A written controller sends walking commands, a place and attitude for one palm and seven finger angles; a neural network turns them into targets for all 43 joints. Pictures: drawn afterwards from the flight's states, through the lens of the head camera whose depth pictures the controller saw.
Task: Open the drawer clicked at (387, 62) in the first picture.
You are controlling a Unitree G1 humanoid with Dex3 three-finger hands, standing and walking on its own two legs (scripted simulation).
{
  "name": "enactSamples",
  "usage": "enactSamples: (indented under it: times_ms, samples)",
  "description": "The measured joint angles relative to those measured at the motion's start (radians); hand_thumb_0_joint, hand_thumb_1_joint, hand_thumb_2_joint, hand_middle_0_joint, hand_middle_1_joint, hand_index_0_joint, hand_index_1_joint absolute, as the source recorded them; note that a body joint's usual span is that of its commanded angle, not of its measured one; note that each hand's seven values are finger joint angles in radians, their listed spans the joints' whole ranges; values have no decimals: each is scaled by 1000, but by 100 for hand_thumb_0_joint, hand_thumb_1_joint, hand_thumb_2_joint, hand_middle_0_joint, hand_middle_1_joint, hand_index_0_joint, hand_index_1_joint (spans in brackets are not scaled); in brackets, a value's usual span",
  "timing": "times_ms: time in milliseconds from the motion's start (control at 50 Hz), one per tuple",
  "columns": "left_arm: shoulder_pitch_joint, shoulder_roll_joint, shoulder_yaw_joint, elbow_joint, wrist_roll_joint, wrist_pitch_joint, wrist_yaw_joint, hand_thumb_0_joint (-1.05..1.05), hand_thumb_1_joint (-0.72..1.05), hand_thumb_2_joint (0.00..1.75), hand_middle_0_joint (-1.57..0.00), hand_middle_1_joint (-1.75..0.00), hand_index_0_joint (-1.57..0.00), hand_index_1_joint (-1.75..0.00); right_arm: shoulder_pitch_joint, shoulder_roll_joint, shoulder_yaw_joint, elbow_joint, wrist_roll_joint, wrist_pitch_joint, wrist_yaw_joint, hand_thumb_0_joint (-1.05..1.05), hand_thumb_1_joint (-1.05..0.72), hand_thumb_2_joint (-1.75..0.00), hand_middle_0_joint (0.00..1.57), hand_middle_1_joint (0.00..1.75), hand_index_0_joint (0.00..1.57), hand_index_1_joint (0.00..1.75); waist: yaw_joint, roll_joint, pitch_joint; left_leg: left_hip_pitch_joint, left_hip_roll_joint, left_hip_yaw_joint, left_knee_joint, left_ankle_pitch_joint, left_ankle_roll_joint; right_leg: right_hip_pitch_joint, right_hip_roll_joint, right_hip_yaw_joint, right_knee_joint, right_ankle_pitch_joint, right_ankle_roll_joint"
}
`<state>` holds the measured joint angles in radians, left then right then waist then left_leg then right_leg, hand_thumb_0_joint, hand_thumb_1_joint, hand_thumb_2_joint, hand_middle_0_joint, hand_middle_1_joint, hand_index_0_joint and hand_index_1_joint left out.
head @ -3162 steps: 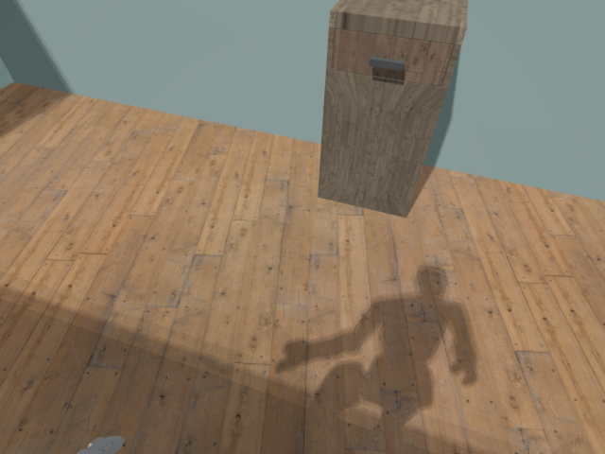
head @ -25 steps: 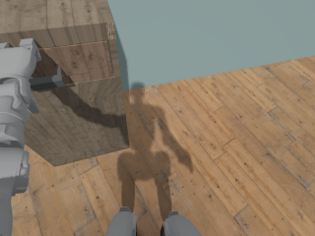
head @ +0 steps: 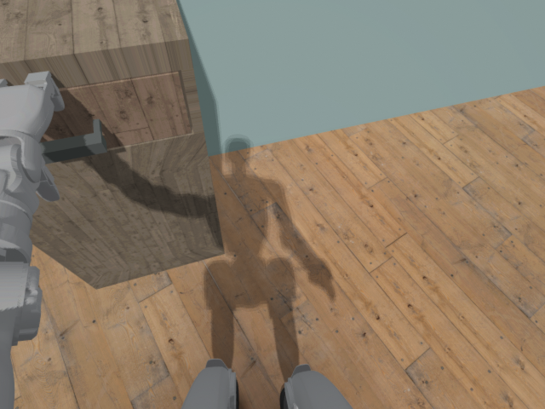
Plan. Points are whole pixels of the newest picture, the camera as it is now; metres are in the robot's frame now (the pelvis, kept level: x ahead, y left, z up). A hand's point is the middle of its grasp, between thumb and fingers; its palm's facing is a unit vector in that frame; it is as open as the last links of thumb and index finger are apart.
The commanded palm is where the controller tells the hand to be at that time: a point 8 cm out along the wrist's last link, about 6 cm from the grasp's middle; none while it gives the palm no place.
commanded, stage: lift the fingers back up to retry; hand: left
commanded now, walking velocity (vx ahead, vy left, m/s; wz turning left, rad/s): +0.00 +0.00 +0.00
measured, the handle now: (66, 139) +0.54 +0.30 +0.02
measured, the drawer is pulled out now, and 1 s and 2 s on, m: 0.00 0.00 0.00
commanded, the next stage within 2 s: re-aim the fingers above the handle in 0.44 s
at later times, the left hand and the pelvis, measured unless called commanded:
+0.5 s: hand (33, 137) +0.50 +0.31 +0.08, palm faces -0.01 -0.02 -1.00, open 13.5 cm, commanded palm +0.49 +0.33 +0.14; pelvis +0.05 +0.01 +0.03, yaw +0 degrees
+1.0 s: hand (33, 137) +0.50 +0.31 +0.08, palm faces -0.03 -0.02 -1.00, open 13.5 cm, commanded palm +0.49 +0.34 +0.14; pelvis +0.06 +0.00 +0.03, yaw +0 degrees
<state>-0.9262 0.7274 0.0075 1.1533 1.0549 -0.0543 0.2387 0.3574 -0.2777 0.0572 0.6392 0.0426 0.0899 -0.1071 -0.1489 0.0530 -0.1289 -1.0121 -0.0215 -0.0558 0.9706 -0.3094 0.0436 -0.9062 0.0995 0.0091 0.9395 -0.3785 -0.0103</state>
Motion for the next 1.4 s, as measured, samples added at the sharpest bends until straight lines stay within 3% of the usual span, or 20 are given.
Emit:
enactSamples:
  times_ms: [240, 620, 880, 1400]
  samples:
    - [116, -46, 39, -68, -10, -50, 22, 0, -49, 30, -38, -124, -35, -123, 11, 3, -25, 35, 2, 8, 3, 0, -90, -90, 20, 30, 20, 30, 29, 6, -2, 115, -1, 9, -84, 3, 0, 121, -5, 16, -100, 4, 5]
    - [214, -123, 45, -131, 1, -42, 52, 0, -49, 30, -41, -122, -38, -122, -75, 12, -56, 41, -12, 32, 28, 0, -90, -90, 20, 30, 20, 30, 74, -3, -15, 239, -8, 13, -157, -18, 1, 248, -16, 26, -183, -10, -1]
    - [251, -113, 66, -154, 0, -59, 43, 0, -49, 30, -40, -122, -37, -123, -65, 8, -68, 53, -12, 53, 32, 0, -90, -90, 20, 30, 20, 30, 78, -3, -12, 262, -2, 13, -167, -27, -6, 270, -10, 27, -192, -16, -9]
    - [219, -81, 79, -105, 8, -81, 43, 0, -49, 30, -40, -122, -37, -122, -45, 4, -65, 56, -6, 53, 26, 0, -90, -90, 20, 30, 20, 30, 59, 0, -12, 227, 3, 14, -150, -19, -8, 232, -4, 27, -171, -9, -9]
